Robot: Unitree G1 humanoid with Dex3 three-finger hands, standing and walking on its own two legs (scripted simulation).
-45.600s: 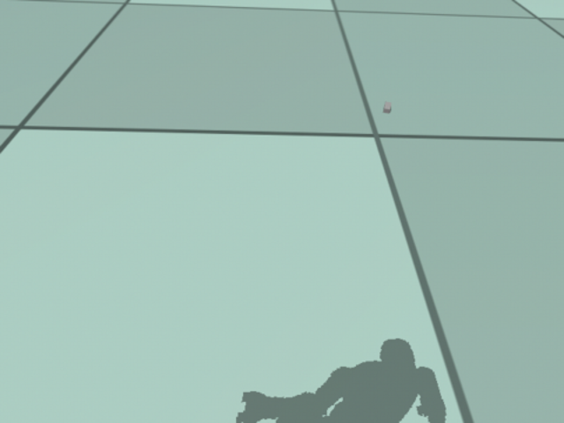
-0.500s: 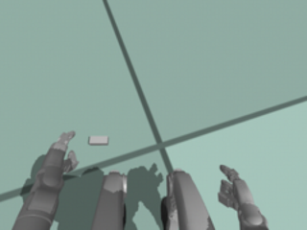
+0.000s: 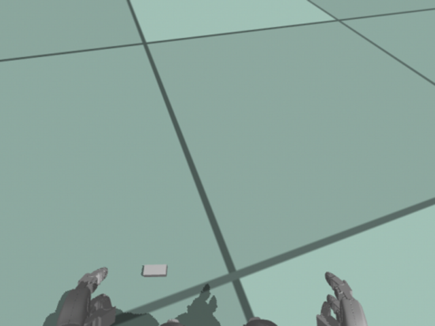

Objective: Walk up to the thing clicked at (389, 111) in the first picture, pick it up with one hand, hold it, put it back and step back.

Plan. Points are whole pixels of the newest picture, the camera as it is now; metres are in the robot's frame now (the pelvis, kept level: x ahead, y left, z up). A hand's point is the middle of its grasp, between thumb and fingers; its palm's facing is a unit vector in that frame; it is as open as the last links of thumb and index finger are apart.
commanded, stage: home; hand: left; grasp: from above
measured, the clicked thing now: (155, 270) +0.45 +0.22 -0.69
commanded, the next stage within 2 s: none
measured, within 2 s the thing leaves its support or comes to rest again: neither
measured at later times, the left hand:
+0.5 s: hand (105, 322) +0.16 +0.18 -0.04, palm faces +0.06 -0.98 -0.19, open 7.4 cm
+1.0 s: hand (108, 322) +0.16 +0.18 -0.04, palm faces +0.05 -0.98 -0.19, open 7.4 cm
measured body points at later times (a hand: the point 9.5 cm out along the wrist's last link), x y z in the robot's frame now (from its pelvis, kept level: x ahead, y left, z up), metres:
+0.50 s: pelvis +0.01 +0.00 +0.01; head +0.03 +0.02 +0.46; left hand +0.16 +0.24 -0.02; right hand +0.18 -0.23 -0.04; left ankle +0.01 +0.11 -0.67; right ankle +0.01 -0.13 -0.67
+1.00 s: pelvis +0.00 +0.00 +0.01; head +0.01 +0.01 +0.46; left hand +0.16 +0.23 -0.02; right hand +0.16 -0.24 -0.05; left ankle +0.01 +0.11 -0.67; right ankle +0.01 -0.13 -0.67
